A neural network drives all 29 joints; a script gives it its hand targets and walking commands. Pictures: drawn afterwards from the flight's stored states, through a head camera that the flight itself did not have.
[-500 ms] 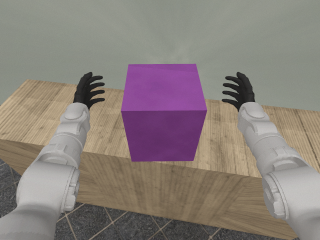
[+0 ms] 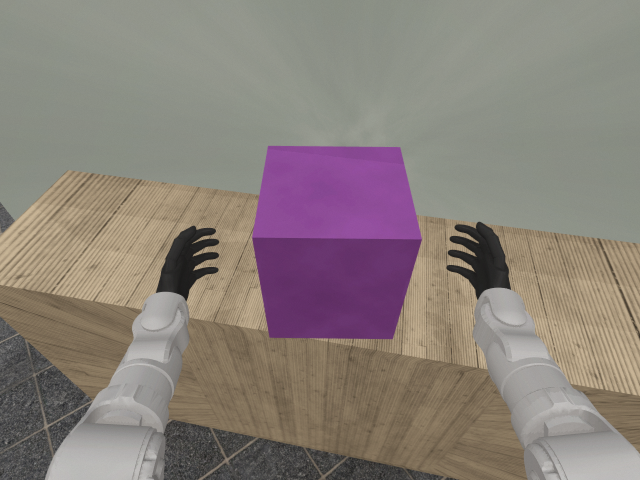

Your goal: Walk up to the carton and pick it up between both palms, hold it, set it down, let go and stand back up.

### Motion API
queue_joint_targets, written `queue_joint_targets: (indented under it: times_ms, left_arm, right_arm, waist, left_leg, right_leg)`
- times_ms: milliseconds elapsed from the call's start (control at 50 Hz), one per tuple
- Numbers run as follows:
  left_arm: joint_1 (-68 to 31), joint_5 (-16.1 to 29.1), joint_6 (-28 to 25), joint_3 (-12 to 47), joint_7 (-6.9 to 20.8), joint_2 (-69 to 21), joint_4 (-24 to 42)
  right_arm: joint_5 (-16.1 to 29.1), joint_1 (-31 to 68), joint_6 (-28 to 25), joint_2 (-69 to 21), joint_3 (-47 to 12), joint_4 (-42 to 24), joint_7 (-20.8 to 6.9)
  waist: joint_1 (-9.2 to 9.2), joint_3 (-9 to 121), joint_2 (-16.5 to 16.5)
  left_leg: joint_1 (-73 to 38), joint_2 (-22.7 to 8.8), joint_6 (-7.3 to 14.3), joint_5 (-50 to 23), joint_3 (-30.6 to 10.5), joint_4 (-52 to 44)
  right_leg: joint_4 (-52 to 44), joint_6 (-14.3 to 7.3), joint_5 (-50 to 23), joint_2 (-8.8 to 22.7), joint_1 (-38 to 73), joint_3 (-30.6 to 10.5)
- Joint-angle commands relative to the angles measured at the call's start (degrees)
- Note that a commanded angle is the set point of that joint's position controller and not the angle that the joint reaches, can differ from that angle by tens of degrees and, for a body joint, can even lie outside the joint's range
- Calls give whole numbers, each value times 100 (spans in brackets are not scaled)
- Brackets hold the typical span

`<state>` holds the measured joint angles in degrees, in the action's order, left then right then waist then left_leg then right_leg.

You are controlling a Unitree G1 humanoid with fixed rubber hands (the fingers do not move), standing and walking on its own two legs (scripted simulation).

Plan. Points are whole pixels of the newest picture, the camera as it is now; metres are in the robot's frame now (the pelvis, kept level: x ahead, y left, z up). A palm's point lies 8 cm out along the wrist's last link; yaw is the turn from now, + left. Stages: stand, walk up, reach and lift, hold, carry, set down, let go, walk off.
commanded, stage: set down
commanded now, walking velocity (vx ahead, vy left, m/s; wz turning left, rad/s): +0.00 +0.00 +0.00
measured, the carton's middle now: (332, 245) +0.49 +0.00 +0.00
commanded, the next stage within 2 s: none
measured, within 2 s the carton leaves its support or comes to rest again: neither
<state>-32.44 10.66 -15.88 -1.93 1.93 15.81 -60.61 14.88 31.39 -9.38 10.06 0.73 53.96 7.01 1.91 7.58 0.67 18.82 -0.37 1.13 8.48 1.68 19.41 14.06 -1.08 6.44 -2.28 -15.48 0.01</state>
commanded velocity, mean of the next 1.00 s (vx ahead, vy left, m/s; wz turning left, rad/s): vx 0.00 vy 0.00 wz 0.00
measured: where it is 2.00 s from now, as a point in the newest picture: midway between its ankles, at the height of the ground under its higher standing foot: outside the picture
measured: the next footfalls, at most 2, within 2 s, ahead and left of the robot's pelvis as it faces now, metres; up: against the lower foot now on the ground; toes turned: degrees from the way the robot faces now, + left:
none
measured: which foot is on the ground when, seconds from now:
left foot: down 0.00-1.00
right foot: down 0.00-1.00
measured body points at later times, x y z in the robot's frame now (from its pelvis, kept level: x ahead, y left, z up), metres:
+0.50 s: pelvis +0.01 +0.00 +0.00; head +0.02 +0.02 +0.45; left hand +0.31 +0.22 -0.01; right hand +0.31 -0.20 +0.00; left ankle +0.01 +0.10 -0.75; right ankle +0.00 -0.11 -0.75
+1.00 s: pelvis +0.02 +0.00 +0.00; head +0.02 +0.02 +0.45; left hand +0.26 +0.23 -0.05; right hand +0.26 -0.21 -0.04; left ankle +0.01 +0.10 -0.75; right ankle +0.00 -0.11 -0.75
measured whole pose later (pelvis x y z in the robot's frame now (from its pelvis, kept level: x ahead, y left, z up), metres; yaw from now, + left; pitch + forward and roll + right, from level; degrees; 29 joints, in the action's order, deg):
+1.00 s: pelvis +0.02 +0.00 +0.00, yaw -2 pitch +4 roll -1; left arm -0.5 9.0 -22.0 0.3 1.9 13.4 -46.8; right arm 9.2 1.9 -21.0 7.0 -0.5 48.0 3.0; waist -1.1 4.7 1.5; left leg 13.3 -1.0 0.9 12.9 2.9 22.2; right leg 17.7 -1.3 10.5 -3.0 -11.0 -2.1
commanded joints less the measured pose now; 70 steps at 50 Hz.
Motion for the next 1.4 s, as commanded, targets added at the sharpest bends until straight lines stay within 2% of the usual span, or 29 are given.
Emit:
queue_joint_targets:
  times_ms: [0, 280, 620, 700, 880, 1080, 1380]
  left_arm:
    - [-1233, -137, -266, -213, 26, 561, 984]
    - [252, -189, -765, -172, 34, 384, 1504]
    - [1429, 40, -1505, 79, 0, 337, 1332]
    - [1558, 124, -1304, 200, -60, 400, 1479]
    - [2411, -112, -836, 123, -23, 299, 1826]
    - [3159, -352, -226, 72, 50, 282, 2526]
    - [4211, -639, 1095, 57, 191, 321, 3699]
  right_arm:
    - [-99, 1152, -317, 535, 115, -991, 21]
    - [-266, -259, -867, 288, 66, -1355, -66]
    - [-351, -1342, -1739, 267, -2, -1029, -352]
    - [-483, -1431, -1564, 261, 58, -1043, -414]
    - [-548, -2144, -1339, 180, -15, -1110, -411]
    - [-644, -2884, -1036, 113, -57, -1440, -356]
    - [-671, -3960, -464, 45, -125, -2135, -279]
  waist:
    - [-50, 1713, -233]
    - [-154, 1098, -235]
    - [-232, 783, -242]
    - [-230, 742, -202]
    - [-319, 580, -252]
    - [-349, 206, -195]
    - [-449, -154, -246]
  left_leg:
    - [-1736, -16, -393, -1865, -134, 165]
    - [-1477, -49, -365, -1520, -81, 110]
    - [-1141, -83, -438, -1129, -70, 424]
    - [-1204, -112, -437, -840, -45, 294]
    - [-1368, -87, -426, -1311, -40, 268]
    - [-1485, -81, -368, -1405, -29, 139]
    - [-1664, -94, -355, -1603, 45, 43]
  right_leg:
    - [-106, -100, -1190, 117, 437, -144]
    - [-24, -134, -1052, 156, 676, -314]
    - [324, -144, -338, 75, 51, -360]
    - [272, -122, -15, 75, 0, -326]
    - [167, -165, -502, 55, 350, -373]
    - [31, -147, -726, 85, 664, -410]
    - [-119, -133, -632, 100, 651, -321]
